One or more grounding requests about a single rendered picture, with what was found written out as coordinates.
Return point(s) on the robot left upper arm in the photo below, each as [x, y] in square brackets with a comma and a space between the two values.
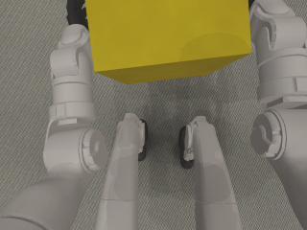
[72, 158]

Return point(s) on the carton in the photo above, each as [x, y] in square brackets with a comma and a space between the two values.
[134, 41]

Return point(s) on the robot right forearm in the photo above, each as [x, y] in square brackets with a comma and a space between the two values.
[280, 40]

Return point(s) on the robot left forearm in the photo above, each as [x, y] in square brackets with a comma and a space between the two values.
[72, 83]

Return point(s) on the robot right foot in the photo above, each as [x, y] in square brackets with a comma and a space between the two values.
[186, 164]

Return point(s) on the robot right thigh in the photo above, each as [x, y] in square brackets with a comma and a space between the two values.
[215, 202]

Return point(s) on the robot right upper arm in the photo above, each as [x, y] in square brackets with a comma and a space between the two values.
[280, 135]

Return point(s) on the left robot hand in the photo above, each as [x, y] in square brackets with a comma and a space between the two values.
[76, 15]

